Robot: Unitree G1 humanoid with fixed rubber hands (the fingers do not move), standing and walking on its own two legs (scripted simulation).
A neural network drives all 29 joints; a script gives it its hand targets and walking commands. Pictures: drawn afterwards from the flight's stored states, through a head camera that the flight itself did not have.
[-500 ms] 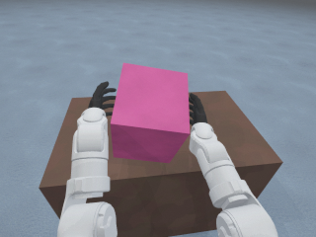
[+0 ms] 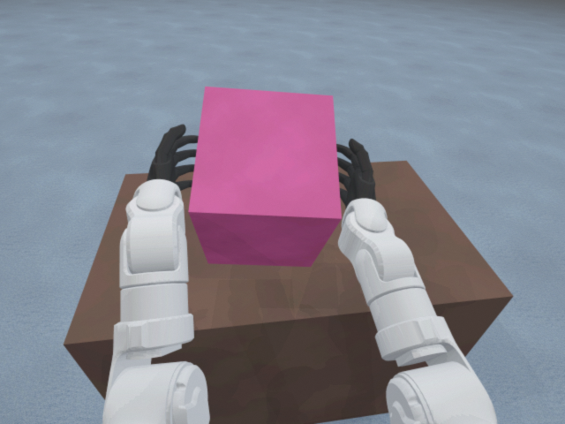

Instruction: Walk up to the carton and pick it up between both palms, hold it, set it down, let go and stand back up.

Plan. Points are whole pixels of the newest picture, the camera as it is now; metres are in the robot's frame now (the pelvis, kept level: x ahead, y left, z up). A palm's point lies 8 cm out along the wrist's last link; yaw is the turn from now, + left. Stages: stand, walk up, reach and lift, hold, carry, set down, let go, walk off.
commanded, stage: hold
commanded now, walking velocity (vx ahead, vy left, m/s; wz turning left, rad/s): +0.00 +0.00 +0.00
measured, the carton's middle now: (264, 187) +0.39 +0.01 +0.18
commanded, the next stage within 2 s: set down in 0.88 s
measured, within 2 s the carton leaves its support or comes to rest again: neither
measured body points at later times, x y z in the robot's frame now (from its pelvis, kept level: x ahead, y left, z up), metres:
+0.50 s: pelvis -0.03 +0.00 +0.00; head -0.09 +0.02 +0.44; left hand +0.35 +0.13 +0.19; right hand +0.34 -0.12 +0.16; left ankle +0.04 +0.13 -0.74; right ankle +0.02 -0.09 -0.74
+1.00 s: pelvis +0.00 +0.00 +0.00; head -0.04 +0.02 +0.45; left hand +0.38 +0.13 +0.22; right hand +0.37 -0.12 +0.19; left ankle +0.04 +0.13 -0.74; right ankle +0.02 -0.09 -0.74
